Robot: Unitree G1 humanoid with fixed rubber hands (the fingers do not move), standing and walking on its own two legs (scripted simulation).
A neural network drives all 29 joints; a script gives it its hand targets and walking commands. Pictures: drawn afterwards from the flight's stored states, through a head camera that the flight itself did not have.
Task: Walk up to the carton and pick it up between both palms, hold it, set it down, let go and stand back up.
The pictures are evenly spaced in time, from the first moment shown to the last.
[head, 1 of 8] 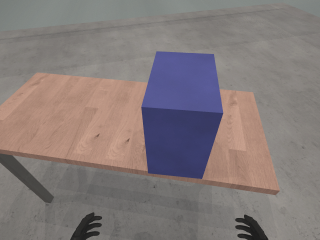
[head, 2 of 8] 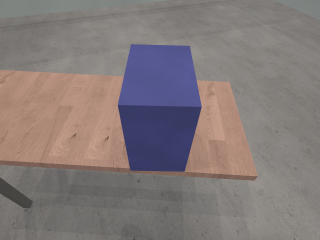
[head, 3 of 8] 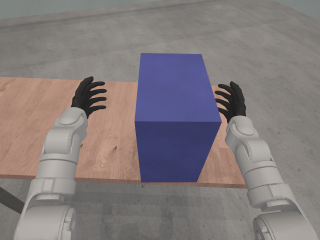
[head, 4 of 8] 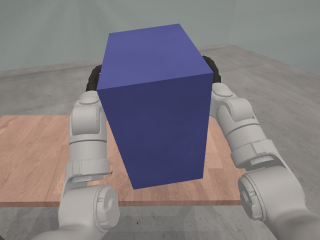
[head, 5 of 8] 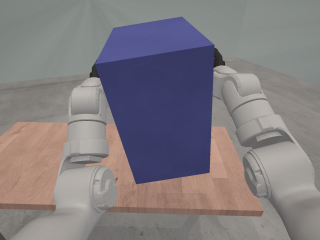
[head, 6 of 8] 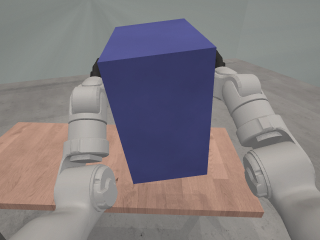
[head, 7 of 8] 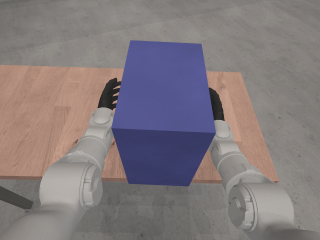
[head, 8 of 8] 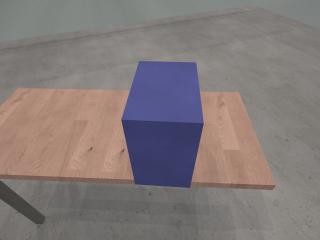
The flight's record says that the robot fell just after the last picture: no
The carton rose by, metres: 0.28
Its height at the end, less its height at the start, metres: +0.00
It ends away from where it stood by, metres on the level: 0.03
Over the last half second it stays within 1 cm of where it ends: yes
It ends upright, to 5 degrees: yes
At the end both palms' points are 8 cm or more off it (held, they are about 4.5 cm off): yes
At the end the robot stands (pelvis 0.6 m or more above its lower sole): yes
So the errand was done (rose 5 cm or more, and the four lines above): yes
